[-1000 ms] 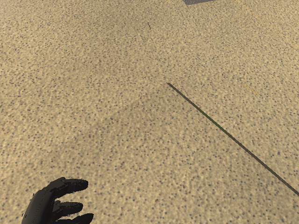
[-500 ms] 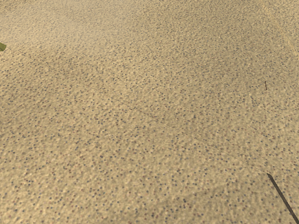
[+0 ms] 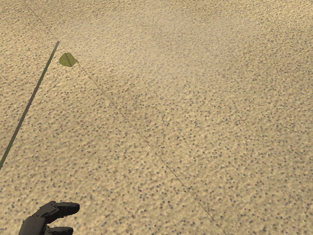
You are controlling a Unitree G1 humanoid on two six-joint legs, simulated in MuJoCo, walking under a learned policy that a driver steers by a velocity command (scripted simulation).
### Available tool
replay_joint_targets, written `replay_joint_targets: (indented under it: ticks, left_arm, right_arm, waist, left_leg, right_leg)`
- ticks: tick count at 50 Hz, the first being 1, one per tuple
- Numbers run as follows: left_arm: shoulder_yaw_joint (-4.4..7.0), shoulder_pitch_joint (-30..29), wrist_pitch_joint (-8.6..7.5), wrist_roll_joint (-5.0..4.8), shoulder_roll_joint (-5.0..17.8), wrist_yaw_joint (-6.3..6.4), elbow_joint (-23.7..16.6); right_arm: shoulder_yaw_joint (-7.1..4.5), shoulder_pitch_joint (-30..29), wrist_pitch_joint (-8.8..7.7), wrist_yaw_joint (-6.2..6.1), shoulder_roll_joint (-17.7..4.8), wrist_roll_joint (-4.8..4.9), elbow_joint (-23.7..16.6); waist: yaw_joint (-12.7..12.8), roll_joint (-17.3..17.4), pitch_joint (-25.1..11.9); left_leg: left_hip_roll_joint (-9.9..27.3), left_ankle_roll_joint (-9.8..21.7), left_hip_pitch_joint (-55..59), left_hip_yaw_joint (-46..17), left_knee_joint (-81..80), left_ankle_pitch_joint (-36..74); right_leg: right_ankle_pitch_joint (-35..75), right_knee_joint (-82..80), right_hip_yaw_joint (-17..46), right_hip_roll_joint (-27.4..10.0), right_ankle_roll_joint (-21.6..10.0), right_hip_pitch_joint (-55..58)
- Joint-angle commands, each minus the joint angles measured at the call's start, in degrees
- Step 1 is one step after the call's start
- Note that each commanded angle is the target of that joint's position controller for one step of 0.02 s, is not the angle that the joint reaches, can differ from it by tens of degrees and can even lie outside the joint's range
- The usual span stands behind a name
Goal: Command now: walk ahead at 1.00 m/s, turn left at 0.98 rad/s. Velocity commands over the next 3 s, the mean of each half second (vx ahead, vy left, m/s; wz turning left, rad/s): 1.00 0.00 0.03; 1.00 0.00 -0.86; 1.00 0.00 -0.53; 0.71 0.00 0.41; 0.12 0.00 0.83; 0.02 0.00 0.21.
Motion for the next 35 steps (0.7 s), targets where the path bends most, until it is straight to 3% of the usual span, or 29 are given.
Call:
replay_joint_targets:
  ticks: [1, 2, 4, 6, 9, 11, 12, 14, 16, 17, 18, 19, 20, 21, 22, 23, 24, 25, 26, 27, 28, 30, 32, 34, 35]
  left_arm:
    - [4.68, 13.2, 0.87, 0.19, 8.6, 0.35, 0.1]
    - [4.28, 13.7, 0.93, 0.42, 6.8, 0.07, 1.7]
    - [3.60, 18.1, 0.01, -0.19, 4.8, -0.22, 6.3]
    - [2.97, 20.7, -1.58, -1.16, 2.8, -1.42, 9.4]
    - [3.59, 20.5, -2.41, -1.81, 5.9, -1.78, 10.8]
    - [3.73, 19.9, -2.08, -2.56, 6.7, -1.99, 11.3]
    - [3.79, 21.2, -2.05, -2.96, 7.4, -2.17, 11.8]
    - [4.56, 22.8, -2.00, -2.72, 11.1, -2.43, 12.9]
    - [5.08, 24.5, -1.69, -2.71, 14.0, -2.10, 14.3]
    - [5.23, 24.3, -1.17, -2.74, 14.8, -1.77, 14.7]
    - [4.95, 23.5, -1.04, -3.08, 14.0, -1.73, 14.3]
    - [3.48, 24.6, -1.05, -2.29, 6.6, -1.85, 12.3]
    - [2.92, 28.5, -0.73, -4.88, 3.0, -1.95, 9.6]
    - [3.79, 23.4, -0.01, -4.13, 6.8, -1.69, 9.6]
    - [3.71, 19.8, 0.33, -3.52, 6.3, -2.01, 9.4]
    - [3.49, 19.1, 0.83, -3.25, 4.9, -2.42, 10.0]
    - [3.60, 19.6, 1.76, -2.65, 4.1, -2.83, 10.8]
    - [3.53, 20.8, 2.86, -2.16, 3.0, -3.25, 10.9]
    - [3.64, 18.5, 3.76, -2.04, 2.4, -3.44, 10.7]
    - [3.46, 16.5, 4.40, -1.81, 1.3, -3.87, 9.2]
    - [3.47, 13.2, 4.78, -1.60, 1.6, -4.34, 8.3]
    - [3.02, 7.1, 4.55, -1.79, 1.0, -5.33, 5.6]
    - [2.90, 3.8, 3.89, -1.95, 1.9, -6.55, 4.5]
    - [2.70, 1.2, 3.35, -1.94, 2.2, -7.61, 4.0]
    - [2.78, 1.0, 3.31, -1.78, 2.6, -7.68, 4.1]
  right_arm:
    - [1.29, -6.1, -0.16, 0.30, -3.1, -1.24, -8.0]
    - [1.25, -8.2, 0.40, 1.08, -2.9, -1.69, -8.0]
    - [2.27, -11.1, 1.42, 2.86, 0.5, -2.88, -10.1]
    - [3.56, -12.6, 1.77, 3.39, 3.5, -3.10, -11.6]
    - [4.12, -19.3, 1.33, 3.63, 1.5, -3.21, -15.1]
    - [5.05, -24.0, 0.64, 4.63, 0.9, -3.17, -16.5]
    - [5.51, -26.0, 0.29, 5.05, 1.6, -2.97, -16.6]
    - [5.82, -27.0, -0.13, 4.78, 1.6, -2.54, -16.5]
    - [4.65, -22.0, -0.47, 3.12, -1.1, -2.94, -14.8]
    - [3.64, -12.1, -0.74, 2.07, -2.8, -3.34, -11.8]
    - [2.26, -2.0, -0.91, 0.85, -5.6, -4.09, -8.7]
    - [0.75, 6.3, -1.23, -0.49, -11.0, -5.30, -7.3]
    - [0.30, 4.6, -0.91, -0.77, -12.9, -5.08, -8.7]
    - [0.65, -0.4, -0.59, -0.78, -8.6, -3.93, -8.5]
    - [1.73, -4.2, -1.10, -0.64, -3.9, -3.33, -8.2]
    - [2.01, -5.7, -1.58, -0.40, -1.9, -3.21, -7.2]
    - [2.32, -6.6, -1.93, -0.52, -0.4, -2.80, -6.6]
    - [2.44, -6.3, -2.45, -0.58, 0.2, -2.21, -5.7]
    - [2.87, -5.0, -3.08, -0.29, 2.3, -1.58, -4.4]
    - [2.61, -4.8, -3.59, -0.29, 1.4, -0.88, -3.5]
    - [2.53, -5.3, -4.00, -0.26, 1.7, -0.59, -3.0]
    - [2.74, -5.9, -4.66, -0.28, 2.5, -1.06, -2.2]
    - [2.61, -6.5, -5.41, -0.82, 1.6, -1.14, -1.8]
    - [2.18, -4.5, -5.88, -1.33, -0.4, -0.85, -0.8]
    - [2.01, -3.5, -5.75, -1.59, -1.9, -0.61, -0.4]
  waist:
    - [9.4, -8.3, -11.4]
    - [9.0, -3.1, -7.6]
    - [7.9, -5.7, -3.3]
    - [6.3, -6.6, -1.7]
    - [4.6, -6.1, 2.7]
    - [4.2, -4.8, 4.3]
    - [5.4, -4.2, 4.3]
    - [5.3, -4.5, 4.4]
    - [2.5, -5.8, -1.0]
    - [-2.5, -6.5, -6.6]
    - [-7.4, -6.2, -12.0]
    - [-7.1, 5.5, -20.4]
    - [-2.5, 13.9, -27.7]
    - [-1.3, 7.0, -18.1]
    - [0.3, 3.9, -9.3]
    - [2.3, 2.4, -4.9]
    - [4.3, 2.3, -2.9]
    - [5.9, 4.5, -2.4]
    - [6.0, 2.7, 0.0]
    - [6.9, 4.6, 0.6]
    - [7.0, 3.2, 2.4]
    - [7.2, 2.8, 4.9]
    - [7.8, 0.8, 4.9]
    - [7.7, -0.4, 5.2]
    - [7.9, -0.1, 4.5]
  left_leg:
    - [7.5, -0.9, -38.1, 6.7, 22.1, 9.0]
    - [9.5, -1.5, -36.5, 7.3, 19.8, 10.7]
    - [11.9, -1.9, -34.9, 6.7, 16.8, 11.2]
    - [11.1, -1.9, -35.7, 4.5, 14.0, 11.1]
    - [9.6, -3.0, -38.9, 4.6, 2.0, 16.1]
    - [10.9, -3.3, -30.2, 12.8, -12.7, 23.8]
    - [10.1, -3.2, -23.2, 15.7, -16.3, 26.0]
    - [9.1, -2.8, -17.3, 16.0, -19.9, 25.1]
    - [6.0, -2.1, -9.7, 16.1, -23.2, 18.8]
    - [4.4, -1.6, 2.0, 15.8, -25.5, 17.1]
    - [8.3, -1.4, 16.9, 12.4, -25.9, 16.1]
    - [24.6, -1.4, 28.9, -5.0, -28.0, -3.8]
    - [35.1, 0.8, 31.6, -32.2, -40.9, -18.0]
    - [32.5, 1.3, 23.9, -28.2, -43.9, -17.5]
    - [29.9, 1.4, 16.0, -18.1, -43.6, -8.4]
    - [27.5, 0.9, 9.7, -11.1, -45.0, 1.5]
    - [24.9, -0.4, 5.2, -4.8, -46.6, 6.5]
    - [25.0, -0.5, 2.6, -1.0, -47.7, 9.4]
    - [23.4, -1.8, 1.6, 3.7, -48.2, 16.4]
    - [24.1, -1.4, 2.0, 6.0, -50.0, 17.7]
    - [23.0, -1.8, 1.0, 9.7, -52.0, 19.7]
    - [19.8, -2.7, -1.0, 18.4, -53.1, 28.8]
    - [17.9, -3.7, -2.1, 24.6, -53.4, 32.5]
    - [17.8, -5.5, 0.1, 28.3, -53.5, 37.8]
    - [18.5, -6.0, 2.9, 28.7, -51.8, 46.3]
  right_leg:
    - [-36.2, -21.9, 36.8, -21.6, -9.2, 39.5]
    - [-23.4, -21.6, 27.7, -19.2, -8.6, 33.8]
    - [-11.5, -23.0, 17.0, -15.2, -7.7, 26.6]
    - [-4.4, -24.9, 13.5, -13.9, -8.4, 24.1]
    - [2.5, -29.4, 7.5, -12.8, -10.7, 21.9]
    - [7.6, -33.9, 2.8, -9.5, -10.3, 17.1]
    - [12.6, -36.3, 2.2, -9.2, -10.6, 14.3]
    - [24.7, -35.2, 1.8, -11.0, -11.3, 17.3]
    - [47.2, -23.6, 0.4, -11.3, -10.3, 24.9]
    - [50.8, -10.7, -0.3, -10.3, -9.5, 23.8]
    - [40.2, 5.1, -0.7, -7.6, -8.7, 14.4]
    - [0.9, 26.9, -0.8, -2.5, -8.9, 3.1]
    - [-16.6, 41.8, 3.8, 2.3, -8.9, -8.4]
    - [-10.3, 43.9, 4.3, -0.9, -9.1, -13.8]
    - [-6.0, 40.9, 3.5, -3.1, -8.8, -14.9]
    - [-4.7, 38.5, 3.3, -4.7, -8.1, -13.1]
    - [-4.5, 36.9, 3.4, -5.7, -7.5, -10.7]
    - [-4.5, 35.9, 3.2, -6.5, -6.9, -9.1]
    - [-4.1, 35.1, 3.2, -7.4, -6.8, -9.9]
    - [-3.0, 34.2, 2.5, -7.5, -6.5, -12.2]
    - [0.0, 32.0, 2.1, -8.1, -6.2, -13.8]
    - [8.2, 23.7, -0.8, -6.9, -6.2, -13.1]
    - [20.3, 12.4, -4.5, -5.1, -7.7, -7.2]
    - [28.4, 2.2, -7.4, -3.3, -9.6, -1.2]
    - [28.5, 0.1, -9.4, -1.1, -10.6, 1.5]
